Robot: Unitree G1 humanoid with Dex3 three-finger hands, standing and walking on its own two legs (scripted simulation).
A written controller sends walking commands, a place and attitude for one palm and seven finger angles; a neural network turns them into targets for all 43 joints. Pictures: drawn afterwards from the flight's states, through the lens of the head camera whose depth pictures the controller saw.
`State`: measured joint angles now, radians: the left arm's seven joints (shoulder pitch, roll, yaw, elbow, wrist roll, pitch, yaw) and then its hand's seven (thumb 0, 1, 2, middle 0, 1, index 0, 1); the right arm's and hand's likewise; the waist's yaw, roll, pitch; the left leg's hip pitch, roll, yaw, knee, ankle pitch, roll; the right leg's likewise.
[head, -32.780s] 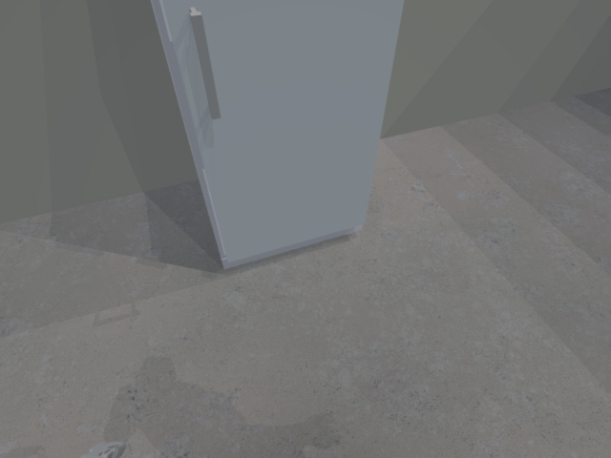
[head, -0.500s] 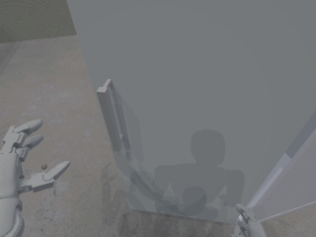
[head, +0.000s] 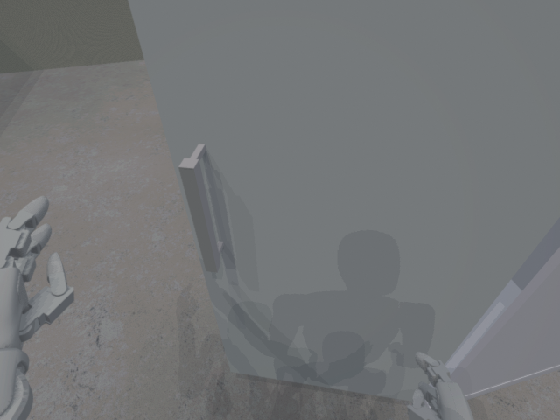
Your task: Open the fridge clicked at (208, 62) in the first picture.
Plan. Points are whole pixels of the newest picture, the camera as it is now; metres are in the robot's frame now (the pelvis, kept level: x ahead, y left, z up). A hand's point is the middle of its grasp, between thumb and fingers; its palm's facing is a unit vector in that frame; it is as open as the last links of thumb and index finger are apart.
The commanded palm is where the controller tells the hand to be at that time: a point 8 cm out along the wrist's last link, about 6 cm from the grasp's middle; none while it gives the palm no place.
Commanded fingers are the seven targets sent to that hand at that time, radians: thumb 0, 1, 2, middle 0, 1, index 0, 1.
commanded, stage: draw the hand back to the body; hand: left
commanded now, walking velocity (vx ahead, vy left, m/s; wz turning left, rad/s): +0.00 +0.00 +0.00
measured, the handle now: (207, 213) +0.40 +0.19 +0.09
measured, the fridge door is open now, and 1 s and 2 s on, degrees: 66 66 66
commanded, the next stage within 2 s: step back with the hand held close in 0.10 s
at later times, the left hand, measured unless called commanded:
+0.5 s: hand (73, 300) +0.18 +0.26 +0.16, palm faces +0.36 -0.81 -0.47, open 7.4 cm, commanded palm +0.12 +0.31 +0.17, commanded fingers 0.00 0.90 0.90 -0.20 -0.30 -0.20 -0.30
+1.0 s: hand out of the picture +0.09 +0.30 +0.16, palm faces +0.46 -0.76 -0.46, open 7.4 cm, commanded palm +0.04 +0.33 +0.17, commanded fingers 0.00 0.90 0.90 -0.20 -0.30 -0.20 -0.30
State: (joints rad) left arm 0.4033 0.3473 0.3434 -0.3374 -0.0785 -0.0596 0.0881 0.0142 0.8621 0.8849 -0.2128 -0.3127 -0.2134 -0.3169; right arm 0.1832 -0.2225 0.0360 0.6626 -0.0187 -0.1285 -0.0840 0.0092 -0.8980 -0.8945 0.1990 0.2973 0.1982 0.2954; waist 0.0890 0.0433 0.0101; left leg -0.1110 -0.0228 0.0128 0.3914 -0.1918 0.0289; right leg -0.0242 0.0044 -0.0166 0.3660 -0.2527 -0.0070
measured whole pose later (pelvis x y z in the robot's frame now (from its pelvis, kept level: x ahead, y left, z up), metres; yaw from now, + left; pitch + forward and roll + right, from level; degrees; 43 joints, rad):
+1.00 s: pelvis -0.09 +0.02 -0.02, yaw +3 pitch +0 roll -3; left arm 0.54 0.42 0.44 -0.53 -0.04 -0.24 0.13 0.02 0.88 0.90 -0.22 -0.30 -0.22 -0.30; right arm 0.22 -0.22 0.00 0.59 0.00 -0.09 -0.08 0.01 -0.90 -0.89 0.20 0.30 0.20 0.30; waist 0.03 0.01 0.03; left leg -0.46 -0.03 -0.01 0.64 -0.28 0.04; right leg -0.33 0.03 0.00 0.52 -0.20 0.01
